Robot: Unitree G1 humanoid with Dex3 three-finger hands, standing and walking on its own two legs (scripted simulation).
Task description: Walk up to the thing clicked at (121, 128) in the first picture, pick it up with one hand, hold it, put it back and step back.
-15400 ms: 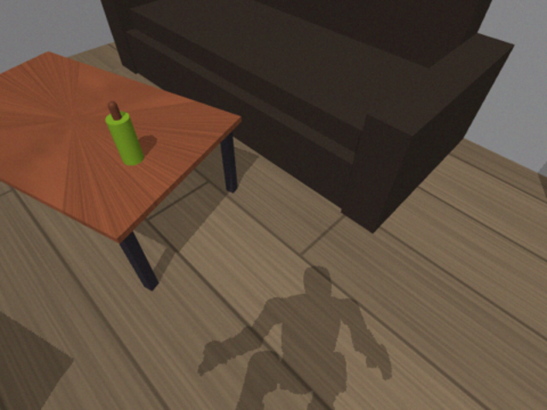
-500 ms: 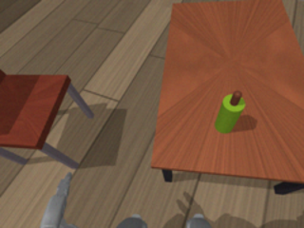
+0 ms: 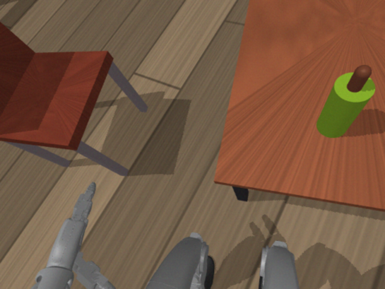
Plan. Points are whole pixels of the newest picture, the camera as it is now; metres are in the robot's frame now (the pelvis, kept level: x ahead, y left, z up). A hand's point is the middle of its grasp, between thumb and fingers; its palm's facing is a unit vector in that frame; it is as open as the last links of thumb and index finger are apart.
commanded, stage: approach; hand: right
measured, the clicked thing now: (345, 102) +0.56 -0.24 -0.11
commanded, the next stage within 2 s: close in in 0.14 s
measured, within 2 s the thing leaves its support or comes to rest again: neither
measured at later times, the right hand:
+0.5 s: hand (364, 143) +0.48 -0.29 -0.17, palm faces +0.25 +0.97 +0.06, open 17.7 cm
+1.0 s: hand (339, 134) +0.50 -0.23 -0.16, palm faces +0.25 +0.97 +0.03, open 17.6 cm
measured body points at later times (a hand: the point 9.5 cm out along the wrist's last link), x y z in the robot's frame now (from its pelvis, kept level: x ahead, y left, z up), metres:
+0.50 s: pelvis -0.03 +0.01 -0.10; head +0.19 -0.11 +0.28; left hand +0.15 +0.27 +0.03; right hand +0.46 -0.34 -0.17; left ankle +0.02 +0.14 -0.61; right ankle +0.04 -0.11 -0.61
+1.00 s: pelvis -0.03 +0.01 -0.10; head +0.18 -0.08 +0.28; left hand +0.14 +0.27 +0.04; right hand +0.48 -0.28 -0.15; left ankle +0.02 +0.14 -0.61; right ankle +0.04 -0.10 -0.61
